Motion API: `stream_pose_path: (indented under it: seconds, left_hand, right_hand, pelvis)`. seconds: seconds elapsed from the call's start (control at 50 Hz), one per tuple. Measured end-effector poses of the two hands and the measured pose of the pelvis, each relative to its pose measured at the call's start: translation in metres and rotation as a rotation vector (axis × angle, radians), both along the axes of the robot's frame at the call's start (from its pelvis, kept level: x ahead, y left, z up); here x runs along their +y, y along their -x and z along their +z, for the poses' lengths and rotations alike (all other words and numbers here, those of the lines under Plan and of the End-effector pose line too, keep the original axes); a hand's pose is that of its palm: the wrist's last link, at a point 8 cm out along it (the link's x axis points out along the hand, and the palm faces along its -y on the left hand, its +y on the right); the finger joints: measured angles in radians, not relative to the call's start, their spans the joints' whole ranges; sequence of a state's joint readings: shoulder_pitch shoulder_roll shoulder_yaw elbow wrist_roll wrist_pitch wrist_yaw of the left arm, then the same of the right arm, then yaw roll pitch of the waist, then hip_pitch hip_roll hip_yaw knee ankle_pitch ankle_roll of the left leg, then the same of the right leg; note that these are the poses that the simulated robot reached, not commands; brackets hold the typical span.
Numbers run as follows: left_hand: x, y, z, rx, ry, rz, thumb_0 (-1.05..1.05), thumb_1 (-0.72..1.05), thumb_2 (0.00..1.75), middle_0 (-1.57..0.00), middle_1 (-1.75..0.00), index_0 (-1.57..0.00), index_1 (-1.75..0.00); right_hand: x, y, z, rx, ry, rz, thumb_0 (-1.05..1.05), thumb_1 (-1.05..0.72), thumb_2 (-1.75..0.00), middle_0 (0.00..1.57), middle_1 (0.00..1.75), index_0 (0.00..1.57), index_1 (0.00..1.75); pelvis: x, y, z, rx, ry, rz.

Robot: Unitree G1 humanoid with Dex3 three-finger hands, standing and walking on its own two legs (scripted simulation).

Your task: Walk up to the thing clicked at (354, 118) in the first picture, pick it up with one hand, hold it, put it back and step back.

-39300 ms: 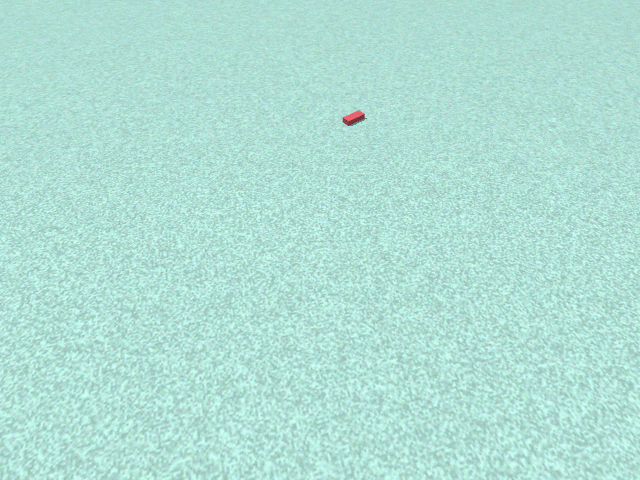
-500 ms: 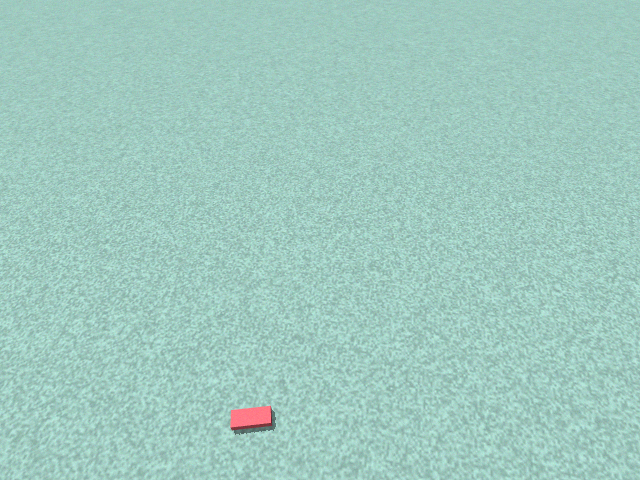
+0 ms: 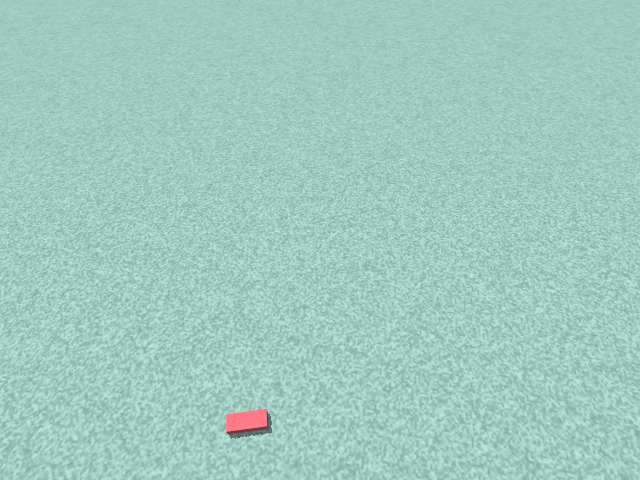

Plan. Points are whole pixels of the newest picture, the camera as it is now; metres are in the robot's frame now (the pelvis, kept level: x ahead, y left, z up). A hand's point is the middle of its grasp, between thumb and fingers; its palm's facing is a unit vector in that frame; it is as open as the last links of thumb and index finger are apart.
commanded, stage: stand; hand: left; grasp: from above
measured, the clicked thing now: (247, 421) +0.41 +0.24 -0.77
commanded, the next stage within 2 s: step back in 0.64 s
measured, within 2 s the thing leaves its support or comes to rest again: neither
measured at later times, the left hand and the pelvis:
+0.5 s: hand out of the picture +0.07 +0.24 -0.16, palm faces +0.00 -0.94 -0.33, open 7.4 cm; pelvis +0.00 +0.00 +0.00, yaw +0 degrees
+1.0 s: hand out of the picture +0.05 +0.26 -0.17, palm faces -0.08 -0.90 -0.42, open 7.4 cm; pelvis -0.07 -0.01 -0.03, yaw -1 degrees
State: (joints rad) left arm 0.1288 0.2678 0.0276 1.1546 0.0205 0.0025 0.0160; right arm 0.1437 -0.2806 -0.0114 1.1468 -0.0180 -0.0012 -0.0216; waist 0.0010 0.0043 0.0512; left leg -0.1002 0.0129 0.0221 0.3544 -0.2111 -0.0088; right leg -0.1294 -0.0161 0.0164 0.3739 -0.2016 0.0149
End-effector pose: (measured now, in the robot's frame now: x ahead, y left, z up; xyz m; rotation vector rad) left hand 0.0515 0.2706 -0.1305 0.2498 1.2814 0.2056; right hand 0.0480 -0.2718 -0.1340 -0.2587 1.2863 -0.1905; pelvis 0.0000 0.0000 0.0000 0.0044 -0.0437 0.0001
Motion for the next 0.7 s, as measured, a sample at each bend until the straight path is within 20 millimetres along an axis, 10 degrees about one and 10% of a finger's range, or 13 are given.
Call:
stream_pose_path:
  seconds: [0.7]
  left_hand:
    - [0.019, -0.015, 0.01, -0.047, -0.043, -0.03, 0.01, 0.91, 0.9, -0.2, -0.3, -0.2, -0.3]
  right_hand:
    - [-0.027, -0.011, 0.009, -0.037, 0.035, 0.001, 0.01, -0.9, -0.9, 0.21, 0.3, 0.2, 0.3]
  pelvis:
    - [-0.004, 0.008, -0.001, 0.009, 0.0, -0.004]
